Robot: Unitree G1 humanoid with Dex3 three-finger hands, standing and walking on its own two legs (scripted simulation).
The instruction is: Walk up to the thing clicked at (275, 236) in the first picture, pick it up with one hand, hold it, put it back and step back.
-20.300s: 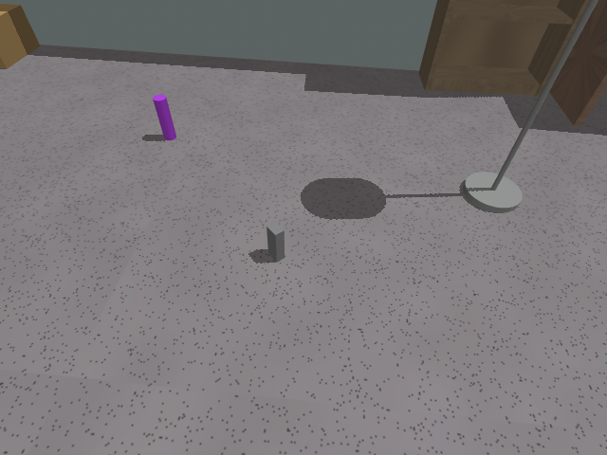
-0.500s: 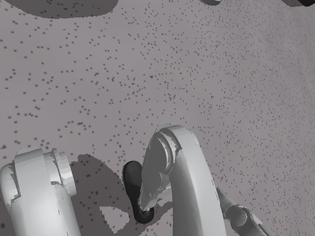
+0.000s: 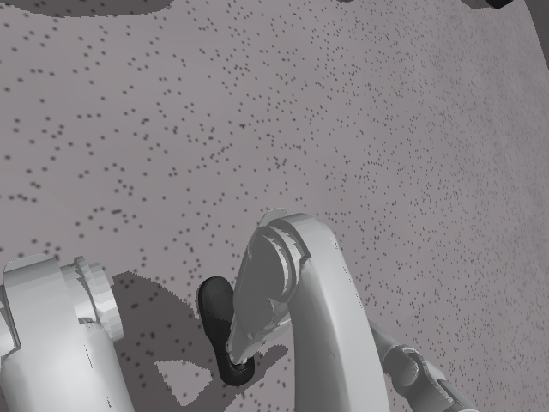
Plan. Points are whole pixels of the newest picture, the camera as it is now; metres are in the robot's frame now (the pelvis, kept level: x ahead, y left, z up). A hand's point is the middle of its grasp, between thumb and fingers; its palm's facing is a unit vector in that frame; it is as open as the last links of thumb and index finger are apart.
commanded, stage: lower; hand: left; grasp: from the side
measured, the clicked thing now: out of the picture +0.43 +0.32 -0.19
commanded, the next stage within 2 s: loosen in 0.02 s
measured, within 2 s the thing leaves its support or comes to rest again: rests again in 0.96 s
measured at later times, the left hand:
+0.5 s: hand out of the picture +0.43 +0.33 -0.16, palm faces +0.48 -0.88 -0.02, open 11.3 cm
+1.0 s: hand out of the picture +0.42 +0.40 -0.09, palm faces +0.51 -0.86 -0.05, open 15.7 cm
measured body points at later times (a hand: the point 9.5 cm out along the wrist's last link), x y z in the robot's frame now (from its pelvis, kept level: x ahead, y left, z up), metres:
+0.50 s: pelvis +0.00 +0.00 +0.00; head +0.24 +0.18 +0.33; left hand +0.40 +0.38 -0.16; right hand +0.16 -0.25 -0.04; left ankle +0.08 +0.12 -0.26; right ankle +0.14 -0.12 -0.26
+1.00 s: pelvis +0.00 +0.00 +0.01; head +0.22 +0.18 +0.36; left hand +0.39 +0.44 -0.09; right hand +0.16 -0.26 -0.04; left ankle +0.08 +0.12 -0.26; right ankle +0.14 -0.12 -0.26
